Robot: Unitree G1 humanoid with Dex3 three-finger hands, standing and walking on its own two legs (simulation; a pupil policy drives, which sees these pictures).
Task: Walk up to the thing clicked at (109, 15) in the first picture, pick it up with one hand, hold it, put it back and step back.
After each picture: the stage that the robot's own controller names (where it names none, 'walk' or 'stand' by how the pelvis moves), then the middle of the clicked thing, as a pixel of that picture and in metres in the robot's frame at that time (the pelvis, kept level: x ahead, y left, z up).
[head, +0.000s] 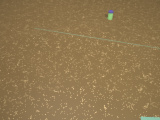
stand; (110, 15) +2.02 -0.40 -0.72
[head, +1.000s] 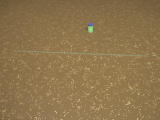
walk; (90, 27) +1.91 +0.03 -0.70
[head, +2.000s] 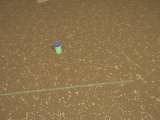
walk; (58, 47) +1.28 +0.36 -0.72
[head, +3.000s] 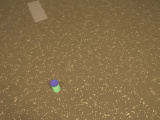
walk; (55, 86) +0.81 +0.33 -0.72
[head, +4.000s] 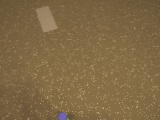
walk; (63, 119) +0.49 +0.22 -0.71
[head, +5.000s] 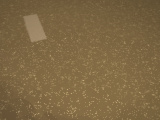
stand; out of the picture +0.37 +0.19 -0.71
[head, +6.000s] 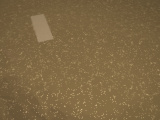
stand; out of the picture +0.36 +0.17 -0.72
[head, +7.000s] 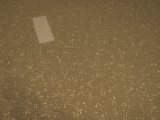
stand; out of the picture +0.37 +0.18 -0.72
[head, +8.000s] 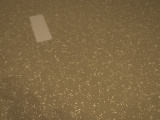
stand; out of the picture +0.36 +0.19 -0.73
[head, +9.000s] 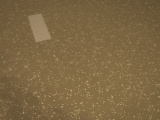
stand; out of the picture +0.35 +0.19 -0.73
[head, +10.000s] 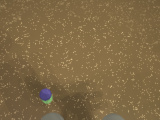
go down; (46, 96) +0.40 +0.19 -0.52
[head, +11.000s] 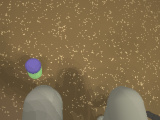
go down; (34, 69) +0.44 +0.21 -0.32
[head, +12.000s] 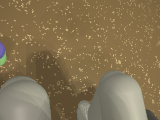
close in; out of the picture +0.43 +0.24 -0.25
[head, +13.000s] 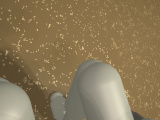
close; out of the picture +0.42 +0.27 -0.22
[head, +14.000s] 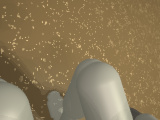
close; out of the picture +0.42 +0.27 -0.22
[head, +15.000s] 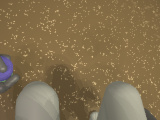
lift; (0, 73) +0.34 +0.27 -0.10
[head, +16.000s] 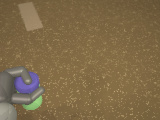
hold; (29, 91) +0.32 +0.18 +0.04
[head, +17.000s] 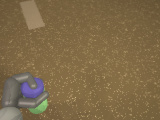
hold; (35, 96) +0.32 +0.17 +0.00
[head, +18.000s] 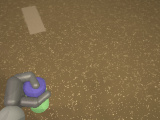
hold; (37, 95) +0.32 +0.17 +0.00
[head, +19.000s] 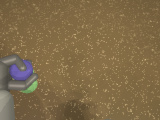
crouch; (24, 77) +0.38 +0.19 -0.06
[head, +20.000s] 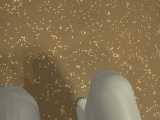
lower; out of the picture +0.47 +0.30 -0.13
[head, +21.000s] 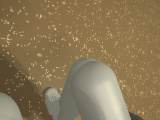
lower; out of the picture +0.44 +0.29 -0.23
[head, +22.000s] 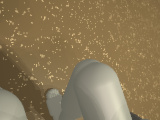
lower; out of the picture +0.44 +0.29 -0.23
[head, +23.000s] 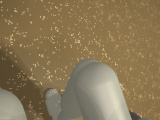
lower; out of the picture +0.44 +0.29 -0.23
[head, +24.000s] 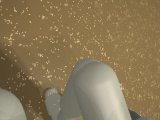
lower; out of the picture +0.44 +0.29 -0.23
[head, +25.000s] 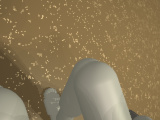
open; out of the picture +0.43 +0.27 -0.24
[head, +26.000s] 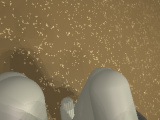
stand; out of the picture +0.44 +0.26 -0.25
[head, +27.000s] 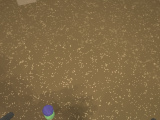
stand; (48, 112) +0.40 +0.18 -0.59
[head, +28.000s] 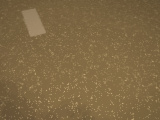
stand; out of the picture +0.39 +0.18 -0.67
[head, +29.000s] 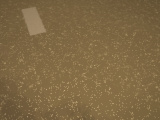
stand; out of the picture +0.39 +0.18 -0.67
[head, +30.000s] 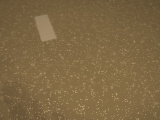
stand; out of the picture +0.41 +0.17 -0.72
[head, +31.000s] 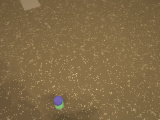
walk; (58, 102) +0.48 +0.17 -0.69
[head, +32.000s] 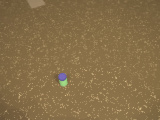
walk; (63, 79) +0.74 +0.19 -0.70
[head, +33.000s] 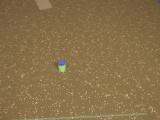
stand; (61, 65) +1.03 +0.18 -0.71
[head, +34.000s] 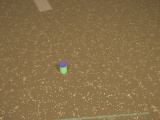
stand; (63, 67) +1.02 +0.19 -0.72
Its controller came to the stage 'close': yes
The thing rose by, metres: 0.71
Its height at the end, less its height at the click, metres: +0.00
